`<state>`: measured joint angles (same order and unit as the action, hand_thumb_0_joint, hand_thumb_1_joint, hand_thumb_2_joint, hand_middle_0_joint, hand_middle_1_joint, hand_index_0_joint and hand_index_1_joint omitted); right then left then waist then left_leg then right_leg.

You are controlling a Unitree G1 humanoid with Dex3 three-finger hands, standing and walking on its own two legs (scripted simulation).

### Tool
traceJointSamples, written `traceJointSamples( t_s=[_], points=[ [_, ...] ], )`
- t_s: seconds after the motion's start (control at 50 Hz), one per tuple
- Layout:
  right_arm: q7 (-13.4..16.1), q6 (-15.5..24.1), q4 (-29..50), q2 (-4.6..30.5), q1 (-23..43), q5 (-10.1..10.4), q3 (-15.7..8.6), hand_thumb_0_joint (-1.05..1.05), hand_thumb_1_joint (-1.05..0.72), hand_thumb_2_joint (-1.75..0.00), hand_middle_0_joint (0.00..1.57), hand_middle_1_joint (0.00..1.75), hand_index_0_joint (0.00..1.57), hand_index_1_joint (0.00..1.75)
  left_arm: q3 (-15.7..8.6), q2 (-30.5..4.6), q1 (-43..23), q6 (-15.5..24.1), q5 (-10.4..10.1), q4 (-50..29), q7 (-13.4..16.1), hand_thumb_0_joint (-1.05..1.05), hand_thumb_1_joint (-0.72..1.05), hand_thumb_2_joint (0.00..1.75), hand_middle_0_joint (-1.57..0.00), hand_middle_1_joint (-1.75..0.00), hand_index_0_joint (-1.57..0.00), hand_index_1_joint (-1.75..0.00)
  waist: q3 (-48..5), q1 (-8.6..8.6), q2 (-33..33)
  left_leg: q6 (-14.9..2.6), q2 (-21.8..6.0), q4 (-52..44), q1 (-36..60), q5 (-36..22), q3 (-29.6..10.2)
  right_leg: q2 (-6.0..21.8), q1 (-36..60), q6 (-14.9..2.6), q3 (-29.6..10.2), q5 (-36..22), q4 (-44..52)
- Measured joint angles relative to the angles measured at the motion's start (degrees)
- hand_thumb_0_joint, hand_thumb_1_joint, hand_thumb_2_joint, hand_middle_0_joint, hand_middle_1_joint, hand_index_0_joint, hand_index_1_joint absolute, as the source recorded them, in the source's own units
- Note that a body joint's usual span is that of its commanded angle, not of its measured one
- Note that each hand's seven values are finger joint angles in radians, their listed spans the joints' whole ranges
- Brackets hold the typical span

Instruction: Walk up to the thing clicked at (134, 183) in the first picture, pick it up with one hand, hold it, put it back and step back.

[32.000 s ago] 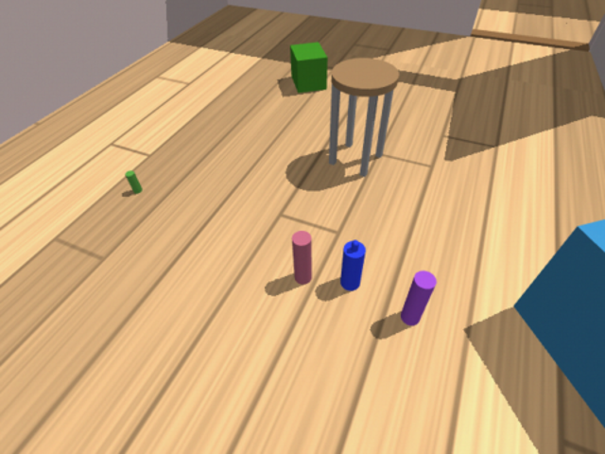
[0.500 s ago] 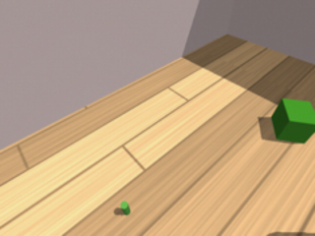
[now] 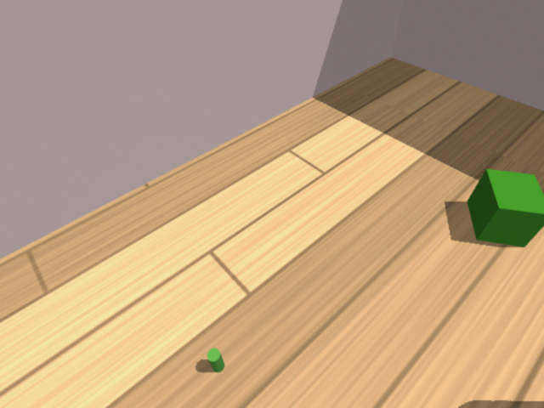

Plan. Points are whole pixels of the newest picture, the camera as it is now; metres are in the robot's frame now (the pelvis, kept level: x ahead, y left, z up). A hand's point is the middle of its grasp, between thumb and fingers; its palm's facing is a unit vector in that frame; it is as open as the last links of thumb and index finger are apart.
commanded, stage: stand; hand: left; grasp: from above
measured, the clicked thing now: (216, 360) +0.43 +0.24 -0.73
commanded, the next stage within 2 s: step back in 0.56 s
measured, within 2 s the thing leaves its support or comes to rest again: neither
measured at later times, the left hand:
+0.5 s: hand out of the picture +0.08 +0.25 -0.16, palm faces +0.00 -0.94 -0.33, open 7.4 cm
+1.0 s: hand out of the picture +0.08 +0.30 -0.19, palm faces -0.04 -0.92 -0.39, open 7.4 cm
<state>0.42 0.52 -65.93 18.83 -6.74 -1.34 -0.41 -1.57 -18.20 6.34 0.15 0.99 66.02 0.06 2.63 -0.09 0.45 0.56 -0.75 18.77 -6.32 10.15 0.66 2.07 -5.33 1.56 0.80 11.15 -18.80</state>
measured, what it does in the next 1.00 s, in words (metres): steps on the spot: left foot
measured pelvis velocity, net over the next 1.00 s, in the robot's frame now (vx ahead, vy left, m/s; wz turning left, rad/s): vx -0.07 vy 0.03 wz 0.00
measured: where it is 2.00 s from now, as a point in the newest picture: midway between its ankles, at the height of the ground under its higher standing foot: outside the picture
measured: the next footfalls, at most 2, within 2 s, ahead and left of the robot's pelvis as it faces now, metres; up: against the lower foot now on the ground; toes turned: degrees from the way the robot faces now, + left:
left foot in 0.98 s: -0.04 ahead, +0.13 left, +0.00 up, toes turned -2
right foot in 1.38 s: -0.15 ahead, -0.10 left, +0.00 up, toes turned -1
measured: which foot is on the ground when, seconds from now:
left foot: down 0.00-0.80, up 0.82-0.96, down 0.98-1.00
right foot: down 0.00-0.96, up 0.98-1.00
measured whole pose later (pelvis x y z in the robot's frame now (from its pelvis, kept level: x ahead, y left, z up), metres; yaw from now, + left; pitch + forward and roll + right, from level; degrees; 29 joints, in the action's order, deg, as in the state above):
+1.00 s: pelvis -0.07 +0.03 -0.04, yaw +0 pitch -1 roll +0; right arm -0.9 -2.0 -54.2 22.8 -8.3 -1.9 -4.1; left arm -3.1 -23.6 1.6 -3.4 1.5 50.7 0.9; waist 9.3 1.0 -2.9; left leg -2.0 2.8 41.3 -17.0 23.5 -0.7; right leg 3.0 -25.5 0.4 -4.4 20.9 -45.1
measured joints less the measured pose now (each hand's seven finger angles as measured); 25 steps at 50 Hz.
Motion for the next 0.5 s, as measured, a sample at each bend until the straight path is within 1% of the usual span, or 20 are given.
traceJointSamples(
  t_s=[0.5],
  points=[
    [-0.1, 0.2, 0.4, 0.4, 0.3, 0.1, 0.2, 0.01, -0.90, -0.90, 0.20, 0.30, 0.20, 0.30, 0.3, -0.4, -0.5, 0.2, -0.3, -0.4, -0.2, 0.01, 0.91, 0.90, -0.20, -0.30, -0.20, -0.29, -0.1, 0.13, -0.1, 0.12, -0.1, -0.5, 0.6, 0.2, 0.1, 0.0, 0.5, -0.07, 0.0, 0.3, 0.2]
  ],
)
